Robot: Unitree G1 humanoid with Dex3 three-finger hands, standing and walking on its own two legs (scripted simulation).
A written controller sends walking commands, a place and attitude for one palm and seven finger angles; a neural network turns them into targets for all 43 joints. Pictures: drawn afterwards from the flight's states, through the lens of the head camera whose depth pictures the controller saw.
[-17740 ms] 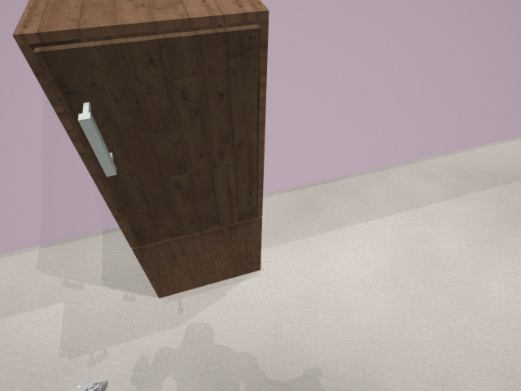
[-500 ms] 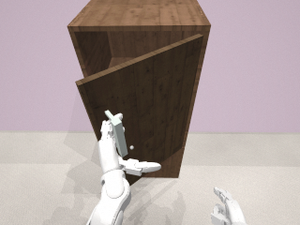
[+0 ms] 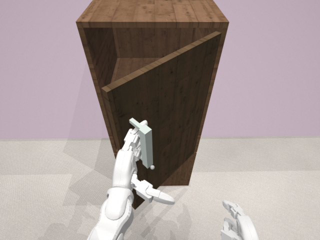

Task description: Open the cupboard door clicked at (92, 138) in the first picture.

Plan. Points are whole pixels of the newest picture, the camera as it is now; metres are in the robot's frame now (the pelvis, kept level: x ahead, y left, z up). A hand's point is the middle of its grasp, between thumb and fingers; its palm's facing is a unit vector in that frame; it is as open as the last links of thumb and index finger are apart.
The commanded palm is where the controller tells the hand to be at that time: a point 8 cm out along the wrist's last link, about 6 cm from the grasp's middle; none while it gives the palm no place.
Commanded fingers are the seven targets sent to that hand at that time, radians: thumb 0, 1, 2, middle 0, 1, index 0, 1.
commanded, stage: slide the hand sideways off the handle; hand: left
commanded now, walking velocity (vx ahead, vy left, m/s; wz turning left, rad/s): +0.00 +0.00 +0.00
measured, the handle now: (141, 143) +0.32 +0.07 +0.09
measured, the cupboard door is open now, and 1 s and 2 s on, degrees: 44 44 44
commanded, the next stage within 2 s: draw the hand back to the body in 0.80 s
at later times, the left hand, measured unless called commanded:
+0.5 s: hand (133, 183) +0.22 +0.07 +0.09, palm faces +0.03 -1.00 -0.02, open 16.1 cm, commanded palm +0.18 +0.14 +0.09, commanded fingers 0.00 -0.50 0.30 -0.15 -0.30 -0.15 -0.30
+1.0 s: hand (105, 197) +0.19 +0.13 +0.09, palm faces +0.05 -1.00 -0.04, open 16.3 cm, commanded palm +0.16 +0.18 +0.10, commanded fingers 0.00 -0.50 0.30 -0.15 -0.30 -0.15 -0.30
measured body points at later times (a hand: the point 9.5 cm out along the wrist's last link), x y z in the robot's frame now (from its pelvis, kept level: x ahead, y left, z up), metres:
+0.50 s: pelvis +0.02 -0.03 +0.00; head +0.01 -0.04 +0.45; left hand +0.21 +0.13 +0.10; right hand +0.21 -0.23 -0.07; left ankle +0.03 +0.09 -0.71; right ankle +0.02 -0.11 -0.71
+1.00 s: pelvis +0.02 -0.02 -0.01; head +0.03 -0.04 +0.44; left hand +0.18 +0.18 +0.09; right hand +0.21 -0.24 -0.08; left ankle +0.03 +0.09 -0.71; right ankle +0.02 -0.11 -0.71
